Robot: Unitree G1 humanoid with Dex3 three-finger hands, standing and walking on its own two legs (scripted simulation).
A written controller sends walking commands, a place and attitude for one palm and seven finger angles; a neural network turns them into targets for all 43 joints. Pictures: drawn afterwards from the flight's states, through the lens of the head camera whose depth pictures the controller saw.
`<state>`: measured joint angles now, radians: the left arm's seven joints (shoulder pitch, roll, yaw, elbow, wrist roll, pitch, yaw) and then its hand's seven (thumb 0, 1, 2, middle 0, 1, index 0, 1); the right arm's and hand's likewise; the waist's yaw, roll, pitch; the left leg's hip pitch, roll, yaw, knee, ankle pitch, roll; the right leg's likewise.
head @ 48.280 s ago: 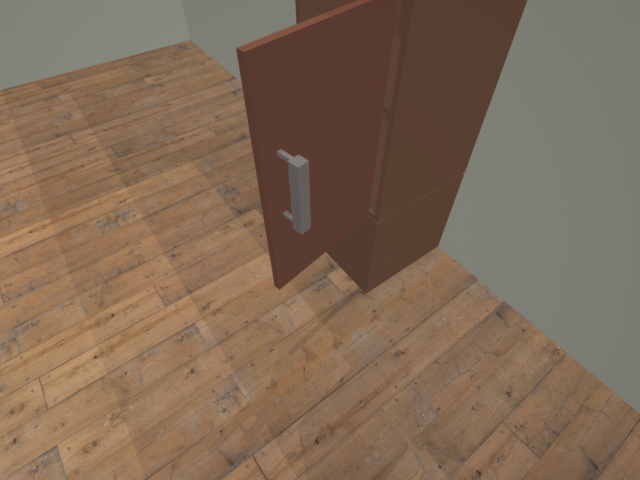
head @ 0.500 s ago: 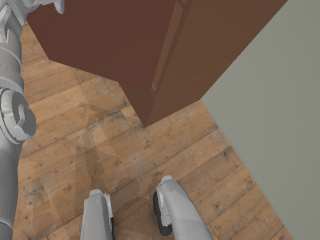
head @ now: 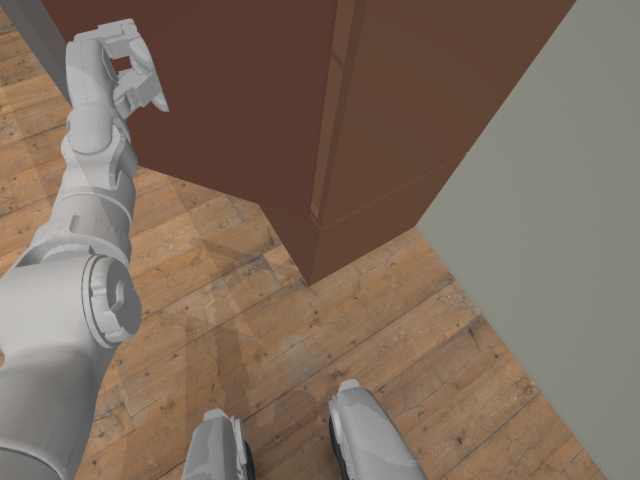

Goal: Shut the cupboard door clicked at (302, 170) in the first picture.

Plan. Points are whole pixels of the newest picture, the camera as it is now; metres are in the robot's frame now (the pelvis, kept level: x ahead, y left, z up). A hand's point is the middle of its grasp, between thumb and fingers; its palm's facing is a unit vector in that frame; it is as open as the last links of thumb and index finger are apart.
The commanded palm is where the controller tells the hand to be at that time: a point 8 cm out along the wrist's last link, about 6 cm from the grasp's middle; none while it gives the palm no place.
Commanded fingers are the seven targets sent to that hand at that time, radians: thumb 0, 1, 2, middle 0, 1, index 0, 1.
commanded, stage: pull the fist back off the door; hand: left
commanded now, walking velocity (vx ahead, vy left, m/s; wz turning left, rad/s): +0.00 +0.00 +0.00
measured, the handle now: (61, 37) +0.66 +0.21 +0.08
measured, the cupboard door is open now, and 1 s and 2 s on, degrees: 41 41 41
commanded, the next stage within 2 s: draw the hand back to the body in 0.32 s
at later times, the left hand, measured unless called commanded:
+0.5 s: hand (166, 112) +0.52 +0.09 +0.10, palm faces +0.03 -1.00 -0.02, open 3.1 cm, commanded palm +0.47 +0.15 +0.10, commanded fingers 0.00 0.90 0.90 -1.30 -1.50 -1.30 -1.50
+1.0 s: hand (42, 214) +0.37 +0.16 +0.17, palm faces +0.01 -1.00 -0.10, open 3.1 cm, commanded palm +0.33 +0.22 +0.18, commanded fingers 0.00 0.90 0.90 -1.05 -1.23 -1.05 -1.23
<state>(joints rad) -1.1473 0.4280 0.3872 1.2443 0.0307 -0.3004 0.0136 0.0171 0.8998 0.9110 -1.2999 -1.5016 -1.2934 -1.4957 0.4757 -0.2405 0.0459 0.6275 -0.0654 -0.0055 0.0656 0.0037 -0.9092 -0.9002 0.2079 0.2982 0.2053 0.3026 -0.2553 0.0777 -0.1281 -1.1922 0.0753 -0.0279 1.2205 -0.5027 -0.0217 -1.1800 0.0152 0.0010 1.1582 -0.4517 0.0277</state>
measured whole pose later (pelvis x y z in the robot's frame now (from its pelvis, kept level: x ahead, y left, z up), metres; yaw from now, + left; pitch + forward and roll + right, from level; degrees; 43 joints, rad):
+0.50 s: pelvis +0.02 -0.01 +0.02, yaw +2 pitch +22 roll -1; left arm -0.89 0.21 0.24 1.07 0.00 -0.44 0.06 0.02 0.90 0.90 -1.30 -1.50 -1.30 -1.50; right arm 0.28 -0.23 -0.01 0.61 -0.04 0.03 0.04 0.00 -0.91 -0.90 0.20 0.30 0.20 0.30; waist -0.16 0.03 -0.13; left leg -1.01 0.05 -0.03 1.14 -0.51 -0.03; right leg -1.01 -0.01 0.00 1.12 -0.49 0.02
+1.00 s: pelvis +0.03 -0.01 +0.08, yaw +2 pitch +6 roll +0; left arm -0.21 0.24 0.13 0.37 -0.15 -0.22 -0.13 0.02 0.90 0.90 -1.25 -1.45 -1.25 -1.44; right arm 0.24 -0.27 0.00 0.55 0.05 0.01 -0.05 0.01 -0.91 -0.90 0.20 0.30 0.20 0.30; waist -0.04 0.03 -0.08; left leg -0.51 0.05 0.00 0.80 -0.40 -0.03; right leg -0.52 -0.02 0.00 0.79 -0.38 0.01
